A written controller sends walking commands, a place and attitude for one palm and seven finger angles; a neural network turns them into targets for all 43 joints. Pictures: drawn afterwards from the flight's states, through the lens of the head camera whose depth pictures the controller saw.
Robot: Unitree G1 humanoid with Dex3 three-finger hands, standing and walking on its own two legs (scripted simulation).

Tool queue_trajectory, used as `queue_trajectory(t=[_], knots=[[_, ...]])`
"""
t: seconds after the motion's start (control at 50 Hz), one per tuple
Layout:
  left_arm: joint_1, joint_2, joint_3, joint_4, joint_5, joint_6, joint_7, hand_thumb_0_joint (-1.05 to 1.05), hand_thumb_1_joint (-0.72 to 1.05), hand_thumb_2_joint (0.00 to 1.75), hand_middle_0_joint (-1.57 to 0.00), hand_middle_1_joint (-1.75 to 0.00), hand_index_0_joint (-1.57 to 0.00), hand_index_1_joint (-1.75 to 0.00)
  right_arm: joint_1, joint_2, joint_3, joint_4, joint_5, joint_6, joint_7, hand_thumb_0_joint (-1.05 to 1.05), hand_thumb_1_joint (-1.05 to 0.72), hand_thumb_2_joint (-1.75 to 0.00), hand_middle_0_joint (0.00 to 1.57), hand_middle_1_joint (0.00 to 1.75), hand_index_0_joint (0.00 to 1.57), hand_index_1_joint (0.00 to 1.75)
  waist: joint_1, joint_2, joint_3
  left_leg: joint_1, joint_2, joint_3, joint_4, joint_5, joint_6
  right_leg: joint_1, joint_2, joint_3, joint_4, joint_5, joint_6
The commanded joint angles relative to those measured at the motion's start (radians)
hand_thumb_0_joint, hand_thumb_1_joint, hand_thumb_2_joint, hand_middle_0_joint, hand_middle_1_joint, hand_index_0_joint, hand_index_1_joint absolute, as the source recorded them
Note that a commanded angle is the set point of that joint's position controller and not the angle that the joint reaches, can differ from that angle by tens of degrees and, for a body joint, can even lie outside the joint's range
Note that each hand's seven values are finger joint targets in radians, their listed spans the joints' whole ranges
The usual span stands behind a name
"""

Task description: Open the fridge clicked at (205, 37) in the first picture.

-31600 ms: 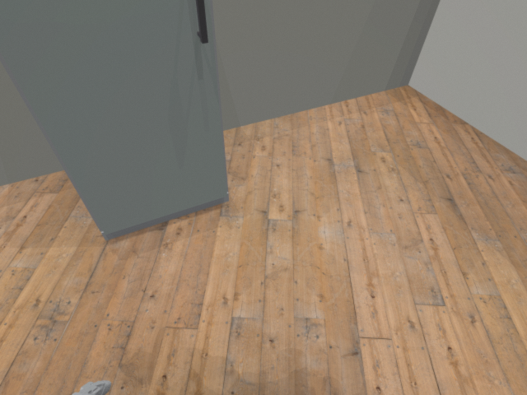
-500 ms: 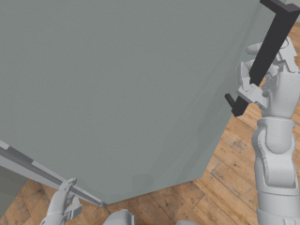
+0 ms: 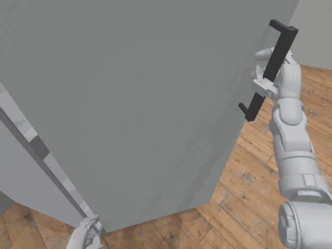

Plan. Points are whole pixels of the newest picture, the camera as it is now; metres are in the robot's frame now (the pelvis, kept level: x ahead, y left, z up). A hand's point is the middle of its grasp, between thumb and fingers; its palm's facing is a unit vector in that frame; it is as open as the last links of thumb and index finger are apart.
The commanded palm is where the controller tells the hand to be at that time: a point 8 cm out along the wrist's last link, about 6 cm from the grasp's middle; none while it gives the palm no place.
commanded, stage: stop walking and hold the door back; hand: right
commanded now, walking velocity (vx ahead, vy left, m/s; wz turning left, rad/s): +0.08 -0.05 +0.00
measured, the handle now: (260, 77) +0.46 -0.21 +0.21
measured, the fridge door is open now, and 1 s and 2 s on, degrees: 55 54 54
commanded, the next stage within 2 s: loosen the grip on the handle in 0.08 s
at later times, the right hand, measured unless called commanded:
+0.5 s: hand (260, 80) +0.42 -0.19 +0.22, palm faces +0.22 +0.96 -0.16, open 11.3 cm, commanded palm +0.39 -0.23 +0.21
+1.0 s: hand (273, 76) +0.43 -0.22 +0.23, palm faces +0.25 +0.96 -0.14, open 14.6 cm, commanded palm +0.38 -0.26 +0.22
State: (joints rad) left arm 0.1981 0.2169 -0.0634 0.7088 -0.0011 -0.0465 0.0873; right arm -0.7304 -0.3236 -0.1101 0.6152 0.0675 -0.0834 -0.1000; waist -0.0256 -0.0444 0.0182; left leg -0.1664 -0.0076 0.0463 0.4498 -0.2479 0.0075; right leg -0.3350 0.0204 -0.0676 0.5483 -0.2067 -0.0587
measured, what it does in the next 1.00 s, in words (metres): stands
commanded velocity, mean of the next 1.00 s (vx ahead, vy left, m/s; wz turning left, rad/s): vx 0.01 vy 0.00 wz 0.00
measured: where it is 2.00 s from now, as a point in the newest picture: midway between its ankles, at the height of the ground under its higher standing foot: outside the picture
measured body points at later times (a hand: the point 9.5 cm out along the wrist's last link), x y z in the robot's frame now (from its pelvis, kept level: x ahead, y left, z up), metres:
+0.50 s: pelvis -0.03 +0.00 +0.00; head -0.02 -0.01 +0.45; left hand +0.07 +0.26 -0.10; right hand +0.41 -0.24 +0.23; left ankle -0.01 +0.14 -0.73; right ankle +0.07 -0.08 -0.73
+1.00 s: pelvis +0.02 +0.05 +0.00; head +0.02 +0.05 +0.45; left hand +0.13 +0.32 -0.10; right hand +0.41 -0.27 +0.24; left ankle -0.01 +0.14 -0.73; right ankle +0.07 -0.07 -0.73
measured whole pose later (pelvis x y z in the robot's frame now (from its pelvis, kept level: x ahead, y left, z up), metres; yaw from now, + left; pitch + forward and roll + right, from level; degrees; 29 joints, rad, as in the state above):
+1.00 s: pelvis +0.02 +0.05 +0.00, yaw +2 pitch +3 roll +0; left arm 0.29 0.29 -0.02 0.73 -0.05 -0.21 0.10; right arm -0.62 -0.54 -0.40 0.61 0.13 -0.09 0.15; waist 0.02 -0.03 -0.06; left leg -0.29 -0.05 0.02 0.56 -0.32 0.04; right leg -0.40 -0.04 -0.04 0.56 -0.21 0.00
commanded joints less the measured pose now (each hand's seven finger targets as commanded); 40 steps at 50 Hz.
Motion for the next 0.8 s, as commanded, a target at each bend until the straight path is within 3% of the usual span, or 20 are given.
queue_trajectory(t=[0.0,0.06,0.08,0.1,0.12,0.14,0.16,0.18,0.2,0.22,0.24,0.28,0.32,0.38,0.48,0.54,0.56,0.64,0.7,0.78], knots=[[-0.055,0.149,0.08,-0.114,-0.027,-0.032,0.019,0.0,0.9,0.9,-0.2,-0.3,-0.2,-0.3,-0.492,-0.197,-0.072,-0.086,-0.017,-0.07,-0.003,0.0,-0.9,-0.9,0.45,1.4,0.45,1.4,0.008,0.282,-0.177,0.122,0.314,-0.328,-0.177,-0.065,0.143,-0.141,-0.064,0.121,0.162,-0.227,0.058],[-0.009,0.166,0.087,-0.078,-0.03,-0.039,0.033,0.0,0.9,0.9,-0.2,-0.3,-0.2,-0.3,-0.526,-0.199,-0.085,-0.016,-0.018,-0.081,0.002,0.0,-0.9,-0.9,0.45,1.4,0.45,1.4,0.018,0.259,-0.164,0.081,0.263,-0.181,-0.079,0.174,0.103,-0.016,-0.068,0.072,0.006,-0.106,0.048],[-0.009,0.168,0.089,-0.069,-0.032,-0.04,0.037,0.0,0.9,0.9,-0.2,-0.3,-0.2,-0.3,-0.516,-0.183,-0.066,-0.026,-0.015,-0.085,0.007,0.0,-0.9,-0.9,0.45,1.4,0.45,1.4,0.034,0.168,-0.176,0.046,0.235,-0.121,-0.01,0.209,0.074,0.086,-0.07,0.057,-0.081,0.026,0.047],[-0.007,0.181,0.095,-0.064,-0.032,-0.04,0.036,0.0,0.9,0.9,-0.2,-0.3,-0.2,-0.3,-0.499,-0.174,-0.061,-0.024,-0.018,-0.091,0.01,0.0,-0.9,-0.9,0.45,1.4,0.45,1.4,0.032,0.064,-0.213,-0.016,0.173,-0.077,0.057,0.172,0.038,0.188,-0.101,0.099,-0.116,0.187,0.034],[-0.008,0.2,0.106,-0.071,-0.03,-0.038,0.032,0.0,0.9,0.9,-0.2,-0.3,-0.2,-0.3,-0.49,-0.16,-0.058,-0.017,-0.018,-0.098,0.011,0.0,-0.9,-0.9,0.45,1.4,0.45,1.4,0.024,-0.056,-0.237,-0.108,0.096,-0.028,0.113,0.078,-0.004,0.266,-0.202,0.205,-0.124,0.279,-0.004],[-0.013,0.192,0.101,-0.08,-0.03,-0.033,0.023,0.0,0.9,0.9,-0.2,-0.3,-0.2,-0.3,-0.488,-0.138,-0.041,-0.018,-0.009,-0.104,0.013,0.0,-0.9,-0.9,0.45,1.4,0.45,1.4,0.022,-0.128,-0.252,-0.133,0.047,-0.018,0.162,-0.083,-0.02,0.258,-0.287,0.328,-0.184,0.166,-0.043],[0.032,0.191,0.169,-0.082,-0.037,-0.074,-0.023,0.0,0.9,0.9,-0.2,-0.3,-0.2,-0.3,-1.044,-0.685,-0.429,-0.096,-0.125,-0.121,0.024,0.0,-0.9,-0.9,0.45,1.4,0.45,1.4,0.001,0.191,-0.092,-0.109,0.116,-0.174,0.065,0.081,0.028,0.096,-0.185,0.15,-0.105,0.171,-0.074],[-0.012,0.218,0.204,-0.025,0.013,-0.115,-0.043,0.0,0.9,0.9,-0.2,-0.3,-0.2,-0.3,-1.036,-0.633,-0.401,-0.095,-0.16,-0.076,0.091,0.0,-0.78,-0.84,0.45,1.4,0.45,1.4,0.021,-0.031,-0.392,-0.138,0.044,-0.048,0.092,0.308,0.091,0.114,-0.071,0.061,-0.082,0.379,0.073],[0.125,0.238,0.176,-0.061,0.003,-0.131,-0.045,0.0,0.9,0.9,-0.2,-0.3,-0.2,-0.3,-0.793,-0.371,-0.25,-0.046,-0.114,-0.065,0.107,0.0,-0.66,-0.78,0.45,1.4,0.45,1.4,0.07,0.099,-0.454,-0.189,0.016,0.021,0.116,0.296,0.065,0.322,-0.085,0.085,-0.038,0.56,0.135],[0.119,0.203,0.158,-0.085,-0.012,-0.135,-0.055,0.0,0.9,0.9,-0.2,-0.3,-0.2,-0.3,-0.518,-0.181,-0.186,0.026,-0.103,-0.05,0.147,0.0,-0.54,-0.73,0.45,1.4,0.45,1.4,0.018,0.098,-0.441,-0.26,-0.003,0.018,0.09,0.197,0.043,0.383,-0.103,0.116,-0.05,0.598,0.134],[0.077,0.211,0.155,-0.092,-0.012,-0.137,-0.059,0.0,0.9,0.9,-0.2,-0.3,-0.2,-0.3,-0.483,-0.222,-0.24,-0.073,-0.04,-0.067,0.155,0.0,-0.42,-0.67,0.45,1.4,0.45,1.4,0.003,0.063,-0.436,-0.25,-0.008,0.018,0.06,0.137,0.032,0.431,-0.118,0.141,-0.068,0.529,0.139],[0.04,0.207,0.141,-0.119,-0.008,-0.146,-0.064,0.0,0.9,0.9,-0.2,-0.3,-0.2,-0.3,-0.399,-0.205,-0.236,-0.117,-0.01,-0.082,0.146,0.0,-0.17,-0.55,0.45,1.4,0.45,1.4,-0.006,-0.022,-0.432,-0.232,-0.002,0.004,0.037,0.105,0.037,0.429,-0.114,0.132,-0.092,0.354,0.119],[0.035,0.194,0.127,-0.137,-0.021,-0.149,-0.071,0.0,0.9,0.9,-0.2,-0.3,-0.2,-0.3,-0.402,-0.163,-0.146,-0.15,-0.041,-0.081,0.121,0.0,0.07,-0.43,0.45,1.4,0.45,1.4,0.027,-0.044,-0.335,-0.267,0.0,-0.006,0.023,0.034,0.031,0.333,-0.107,0.119,-0.13,0.061,0.073],[0.033,0.203,0.11,-0.139,-0.028,-0.15,-0.055,0.0,0.9,0.9,-0.2,-0.3,-0.2,-0.3,-0.438,-0.253,-0.173,-0.101,-0.094,-0.067,0.055,0.0,0.43,-0.26,0.44,1.38,0.44,1.38,0.053,-0.014,-0.196,-0.287,0.011,-0.01,0.003,-0.087,0.032,0.184,-0.102,0.149,-0.199,-0.278,0.049],[0.05,0.213,0.092,-0.116,-0.034,-0.172,-0.018,0.0,0.9,0.9,-0.2,-0.3,-0.2,-0.3,-0.528,-0.305,-0.173,-0.063,-0.063,-0.078,0.071,0.0,0.55,-0.2,0.37,1.3,0.37,1.3,0.092,0.059,-0.224,-0.306,0.004,-0.028,-0.011,-0.158,0.021,0.167,-0.085,0.133,-0.168,-0.318,0.034],[0.052,0.207,0.092,-0.096,-0.03,-0.203,-0.009,0.0,0.9,0.9,-0.2,-0.3,-0.2,-0.3,-0.602,-0.31,-0.17,-0.124,-0.029,-0.116,0.106,0.0,0.55,-0.2,0.33,1.25,0.33,1.25,0.087,0.018,-0.328,-0.309,-0.003,-0.034,0.001,-0.168,0.017,0.211,-0.079,0.128,-0.131,-0.297,0.037],[0.051,0.219,0.098,-0.097,-0.026,-0.207,-0.002,0.0,0.9,0.9,-0.2,-0.3,-0.2,-0.3,-0.574,-0.486,-0.312,-0.19,-0.028,-0.137,0.11,0.0,0.55,-0.2,0.32,1.23,0.32,1.23,0.042,0.003,-0.401,-0.25,-0.001,-0.048,-0.003,-0.175,0.018,0.221,-0.08,0.124,-0.127,-0.283,0.038],[0.029,0.193,0.079,-0.086,-0.028,-0.226,0.006,0.0,0.9,0.9,-0.2,-0.3,-0.2,-0.3,-0.565,-0.386,-0.209,-0.166,-0.008,-0.176,0.139,0.0,0.55,-0.2,0.26,1.17,0.26,1.17,0.072,0.007,-0.316,-0.267,-0.006,-0.051,-0.013,-0.2,0.012,0.161,-0.067,0.104,-0.098,-0.29,0.029],[0.033,0.2,0.078,-0.074,-0.037,-0.236,0.011,0.0,0.9,0.9,-0.2,-0.3,-0.2,-0.3,-0.51,-0.382,-0.197,-0.112,-0.001,-0.157,0.158,0.0,0.55,-0.2,0.25,1.15,0.25,1.15,0.071,-0.043,-0.252,-0.282,0.0,-0.061,-0.023,-0.199,0.017,0.126,-0.057,0.099,-0.087,-0.289,0.024],[0.047,0.208,0.08,-0.067,-0.044,-0.237,0.021,0.0,0.9,0.9,-0.2,-0.3,-0.2,-0.3,-0.426,-0.407,-0.23,-0.049,0.036,-0.108,0.192,0.0,0.55,-0.2,0.25,1.15,0.25,1.15,0.06,0.024,-0.219,-0.241,0.014,-0.087,-0.053,-0.189,0.013,0.067,-0.049,0.082,-0.063,-0.217,0.013]])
